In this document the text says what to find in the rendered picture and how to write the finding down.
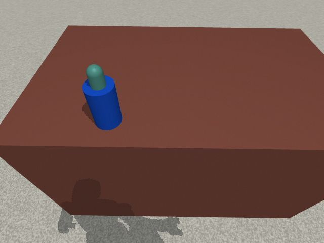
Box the bottle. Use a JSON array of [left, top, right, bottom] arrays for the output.
[[82, 64, 122, 130]]

